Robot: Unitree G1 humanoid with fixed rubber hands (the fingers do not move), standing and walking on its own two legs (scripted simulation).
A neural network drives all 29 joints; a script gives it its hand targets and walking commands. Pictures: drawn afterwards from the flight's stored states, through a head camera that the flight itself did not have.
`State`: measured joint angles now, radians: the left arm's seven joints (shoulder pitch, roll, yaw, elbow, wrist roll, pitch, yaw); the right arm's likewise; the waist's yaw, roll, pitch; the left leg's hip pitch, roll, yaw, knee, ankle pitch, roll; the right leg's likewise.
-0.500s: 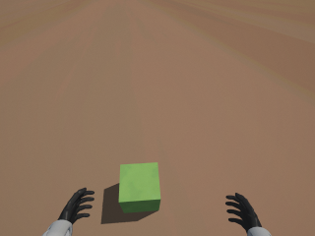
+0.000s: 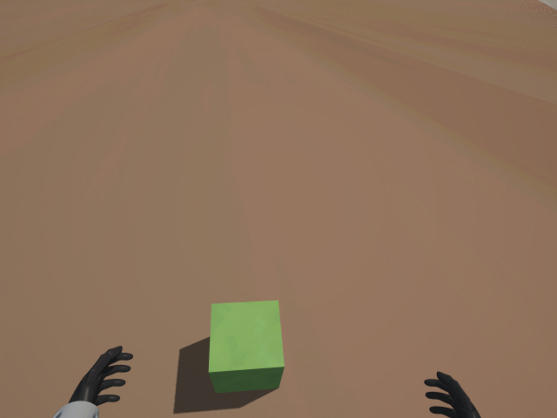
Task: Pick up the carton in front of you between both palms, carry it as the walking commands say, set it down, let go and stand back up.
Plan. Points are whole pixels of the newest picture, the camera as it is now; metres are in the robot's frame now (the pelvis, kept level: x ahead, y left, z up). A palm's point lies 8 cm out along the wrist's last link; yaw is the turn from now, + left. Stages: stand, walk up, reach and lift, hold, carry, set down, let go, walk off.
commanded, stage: stand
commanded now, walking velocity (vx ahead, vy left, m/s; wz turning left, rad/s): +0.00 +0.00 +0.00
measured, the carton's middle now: (246, 347) +0.42 +0.08 -0.64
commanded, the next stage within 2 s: none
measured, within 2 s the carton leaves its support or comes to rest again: neither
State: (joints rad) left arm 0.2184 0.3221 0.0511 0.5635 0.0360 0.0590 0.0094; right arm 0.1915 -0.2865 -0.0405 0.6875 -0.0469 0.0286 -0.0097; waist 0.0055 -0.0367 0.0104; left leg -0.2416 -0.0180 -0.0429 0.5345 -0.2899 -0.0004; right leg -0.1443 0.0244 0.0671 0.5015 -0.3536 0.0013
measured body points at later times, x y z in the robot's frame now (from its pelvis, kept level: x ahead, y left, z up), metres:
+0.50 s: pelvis +0.00 +0.01 +0.00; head +0.01 +0.03 +0.45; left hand +0.13 +0.31 -0.11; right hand +0.13 -0.28 -0.09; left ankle +0.00 +0.12 -0.73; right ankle -0.05 -0.12 -0.73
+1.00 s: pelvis -0.01 +0.01 +0.01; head -0.02 +0.02 +0.46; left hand +0.09 +0.31 -0.11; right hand +0.10 -0.30 -0.10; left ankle +0.00 +0.12 -0.73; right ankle -0.05 -0.12 -0.73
